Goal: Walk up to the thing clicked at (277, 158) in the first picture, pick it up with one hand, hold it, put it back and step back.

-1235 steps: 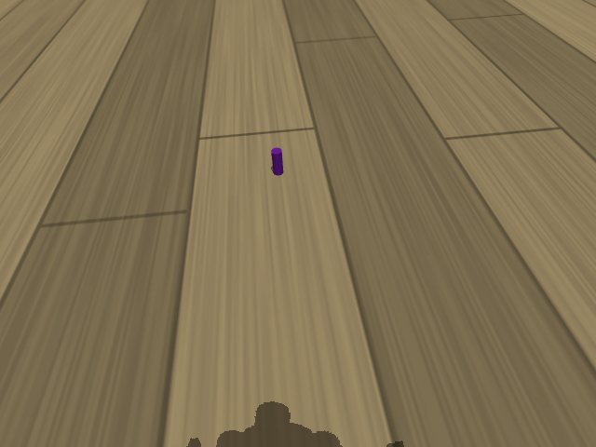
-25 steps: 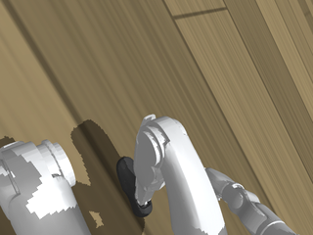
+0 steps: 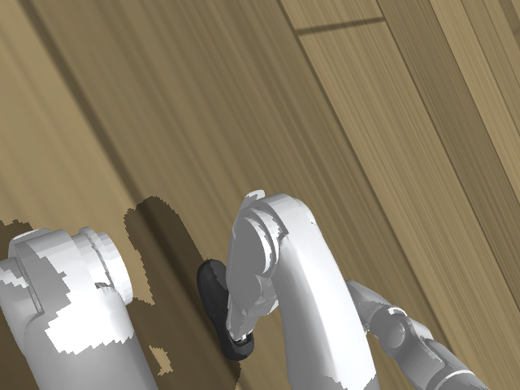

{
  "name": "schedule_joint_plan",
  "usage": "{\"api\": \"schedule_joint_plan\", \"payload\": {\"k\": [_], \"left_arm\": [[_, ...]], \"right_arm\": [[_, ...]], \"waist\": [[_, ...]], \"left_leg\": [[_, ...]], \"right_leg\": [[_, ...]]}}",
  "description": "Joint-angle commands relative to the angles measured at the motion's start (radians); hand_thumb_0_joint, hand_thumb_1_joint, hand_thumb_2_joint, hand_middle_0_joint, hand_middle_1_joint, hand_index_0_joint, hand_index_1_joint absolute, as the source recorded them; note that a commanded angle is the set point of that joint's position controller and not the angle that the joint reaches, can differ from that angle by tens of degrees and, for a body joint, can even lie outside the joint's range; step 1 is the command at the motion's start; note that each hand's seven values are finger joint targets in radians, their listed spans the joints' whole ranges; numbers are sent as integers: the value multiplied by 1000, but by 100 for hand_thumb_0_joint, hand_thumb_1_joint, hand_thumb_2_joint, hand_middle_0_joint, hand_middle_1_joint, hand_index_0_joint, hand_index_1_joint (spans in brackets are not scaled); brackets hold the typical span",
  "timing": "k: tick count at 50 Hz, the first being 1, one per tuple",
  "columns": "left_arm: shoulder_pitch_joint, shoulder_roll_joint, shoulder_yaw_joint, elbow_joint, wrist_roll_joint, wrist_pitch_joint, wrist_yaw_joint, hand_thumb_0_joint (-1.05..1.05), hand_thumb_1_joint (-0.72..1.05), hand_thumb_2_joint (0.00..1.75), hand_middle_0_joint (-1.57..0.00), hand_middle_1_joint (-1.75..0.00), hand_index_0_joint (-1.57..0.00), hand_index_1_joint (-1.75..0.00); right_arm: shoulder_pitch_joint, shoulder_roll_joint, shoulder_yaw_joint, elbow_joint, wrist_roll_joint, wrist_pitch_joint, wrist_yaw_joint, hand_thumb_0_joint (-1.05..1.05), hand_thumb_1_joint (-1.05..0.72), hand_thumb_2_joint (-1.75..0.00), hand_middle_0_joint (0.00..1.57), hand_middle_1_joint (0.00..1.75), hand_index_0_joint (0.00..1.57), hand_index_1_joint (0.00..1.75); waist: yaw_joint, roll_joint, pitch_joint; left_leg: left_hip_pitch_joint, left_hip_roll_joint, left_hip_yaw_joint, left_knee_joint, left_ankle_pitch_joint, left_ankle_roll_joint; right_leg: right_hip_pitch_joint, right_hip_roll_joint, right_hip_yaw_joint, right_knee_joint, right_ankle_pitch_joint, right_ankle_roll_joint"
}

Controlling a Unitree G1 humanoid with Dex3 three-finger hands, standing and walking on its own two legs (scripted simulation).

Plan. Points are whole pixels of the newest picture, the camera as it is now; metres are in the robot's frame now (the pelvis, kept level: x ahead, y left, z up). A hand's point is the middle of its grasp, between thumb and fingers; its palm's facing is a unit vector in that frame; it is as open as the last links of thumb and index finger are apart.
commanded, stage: withdraw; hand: left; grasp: from the side
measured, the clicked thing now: out of the picture +0.42 +0.33 -0.21
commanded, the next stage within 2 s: rise in 0.14 s
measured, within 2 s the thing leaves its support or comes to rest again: neither
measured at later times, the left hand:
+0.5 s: hand out of the picture +0.34 +0.43 -0.04, palm faces +0.47 -0.83 -0.30, open 17.5 cm
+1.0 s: hand out of the picture +0.23 +0.33 +0.15, palm faces +0.39 -0.79 -0.47, open 17.5 cm
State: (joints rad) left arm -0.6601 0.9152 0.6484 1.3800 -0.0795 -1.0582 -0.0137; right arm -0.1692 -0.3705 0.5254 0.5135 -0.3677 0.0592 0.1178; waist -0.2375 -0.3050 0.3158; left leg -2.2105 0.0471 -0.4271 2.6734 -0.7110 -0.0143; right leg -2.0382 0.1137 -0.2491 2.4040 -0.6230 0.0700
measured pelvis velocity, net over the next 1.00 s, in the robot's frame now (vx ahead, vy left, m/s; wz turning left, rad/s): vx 0.04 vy -0.03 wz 0.26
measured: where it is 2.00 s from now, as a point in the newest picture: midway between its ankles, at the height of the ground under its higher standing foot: (169, 363)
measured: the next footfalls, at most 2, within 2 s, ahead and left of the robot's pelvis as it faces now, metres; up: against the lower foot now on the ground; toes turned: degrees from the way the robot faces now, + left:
none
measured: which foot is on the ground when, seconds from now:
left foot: down 0.00-1.00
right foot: down 0.00-1.00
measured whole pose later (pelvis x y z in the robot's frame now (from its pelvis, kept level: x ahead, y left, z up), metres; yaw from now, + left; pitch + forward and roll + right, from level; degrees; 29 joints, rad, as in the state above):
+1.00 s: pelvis +0.04 -0.03 +0.24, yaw +15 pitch +30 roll -3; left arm -0.01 0.42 0.28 0.40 0.02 0.04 0.09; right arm 0.08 -0.25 -0.01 0.53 0.04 0.09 -0.06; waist -0.03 0.01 -0.17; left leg -1.68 0.07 -0.08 1.77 -0.61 -0.03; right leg -1.62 0.00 -0.05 1.74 -0.64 0.00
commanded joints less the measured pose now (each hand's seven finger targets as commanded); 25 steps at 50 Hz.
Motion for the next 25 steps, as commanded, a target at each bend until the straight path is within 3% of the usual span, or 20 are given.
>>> {"api": "schedule_joint_plan", "payload": {"k": [1,2,4,6,7,8,9,11,12,13,14,15,16,17,18,20,21,25], "left_arm": [[-163,258,18,-292,-16,-12,-60,0,-58,6,-7,-3,-7,-3],[-128,249,26,-308,-24,14,-81,0,-58,5,-6,-3,-7,-3],[-85,143,-38,-323,-48,68,-129,0,-60,4,-6,-4,-7,-3],[-55,84,-60,-370,-86,118,-162,0,-61,3,-6,-4,-7,-3],[-13,26,-91,-338,-105,151,-180,0,-61,4,-4,-4,-6,-3],[-79,78,-54,-448,-118,160,-184,0,-61,3,-4,-4,-6,-2],[-91,95,-45,-497,-120,174,-188,0,-61,3,-3,-4,-5,-2],[-87,-2,-107,-462,-124,211,-203,0,-61,5,-3,-5,-5,-3],[-64,-16,-111,-409,-120,231,-206,0,-60,5,-3,-5,-5,-3],[-124,22,-98,-478,-111,232,-199,0,-52,6,-6,0,-4,0],[-143,329,27,-592,37,281,-151,0,-55,7,-8,-5,-7,-6],[-186,253,-24,-634,36,318,-144,0,-55,7,-8,-6,-7,-7],[-156,134,-73,-584,43,355,-141,0,-55,7,-8,-8,-7,-8],[-108,89,-80,-562,52,386,-134,0,-57,8,-9,-7,-7,-8],[-119,96,-85,-596,61,412,-122,0,-57,7,-9,-6,-7,-7],[-95,229,-8,-643,93,471,-92,0,-59,8,-9,-7,-8,-8],[-94,231,-16,-663,106,499,-88,0,-51,9,-6,-7,-6,-7],[83,94,-47,-615,124,627,-67,0,-54,6,-5,-6,-5,-6]], "right_arm": [[49,-361,-179,-10,27,20,-25,0,-91,-90,20,30,20,30],[60,-360,-194,-13,37,20,-27,0,-91,-90,20,30,20,30],[74,-348,-221,-5,64,17,-28,0,-91,-90,20,30,20,30],[104,-335,-245,10,95,11,-28,0,-90,-90,20,30,20,30],[121,-321,-251,30,110,8,-29,0,-90,-90,20,30,20,30],[127,-323,-268,21,123,2,-32,0,-89,-90,20,30,20,30],[142,-316,-281,29,133,-1,-32,0,-89,-90,20,30,20,30],[144,-295,-299,28,155,-6,-33,0,-88,-89,20,30,20,30],[136,-296,-308,19,166,-9,-35,0,-88,-89,20,30,20,30],[146,-290,-316,16,172,-10,-40,0,-85,-90,20,30,20,30],[211,-280,-391,67,214,7,-49,0,-93,-92,20,30,20,30],[206,-239,-385,43,220,15,-47,0,-95,-92,20,30,20,30],[224,-240,-403,37,229,20,-41,0,-95,-92,20,30,20,30],[232,-239,-420,42,238,23,-38,0,-96,-93,20,30,20,30],[230,-226,-428,42,250,22,-41,0,-96,-93,20,30,20,30],[259,-213,-450,51,268,37,-51,0,-98,-93,20,30,20,30],[268,-203,-461,50,275,44,-52,0,-90,-90,20,30,20,30],[287,-175,-511,39,309,56,-56,0,-90,-90,20,30,20,30]], "waist": [[-54,745,-651],[-40,734,-668],[-31,716,-650],[-17,666,-649],[-12,627,-653],[6,631,-684],[23,651,-720],[10,625,-698],[11,587,-683],[12,593,-683],[116,745,-837],[112,822,-888],[77,810,-872],[82,785,-849],[89,778,-842],[140,762,-893],[146,769,-911],[161,634,-897]], "left_leg": [[464,67,148,-387,190,-28],[454,64,153,-390,189,-25],[439,60,155,-418,154,-23],[395,53,159,-430,103,-14],[380,49,166,-424,84,-8],[369,44,173,-424,78,-4],[392,44,179,-430,91,-5],[365,40,181,-446,33,0],[352,41,176,-452,19,2],[347,40,176,-458,12,3],[498,38,210,-529,74,-2],[534,47,210,-568,62,-6],[536,44,213,-576,81,-9],[534,43,220,-580,106,-11],[527,38,230,-583,115,-10],[519,27,263,-586,121,1],[527,26,276,-592,116,4],[489,11,300,-644,81,21]], "right_leg": [[236,10,-90,-144,199,-83],[233,9,-86,-147,198,-84],[180,2,-83,-150,167,-87],[152,-1,-80,-164,131,-87],[154,1,-74,-179,117,-86],[148,-3,-67,-180,118,-88],[148,-5,-57,-178,126,-91],[109,-12,-48,-183,82,-94],[87,-15,-45,-185,71,-94],[82,-19,-39,-192,65,-94],[103,-30,-4,-212,80,-102],[90,-26,8,-212,64,-107],[74,-32,6,-207,88,-106],[50,-33,4,-208,104,-111],[35,-36,10,-218,100,-113],[64,-39,36,-254,81,-117],[73,-42,49,-261,80,-117],[79,-49,65,-329,40,-116]]}}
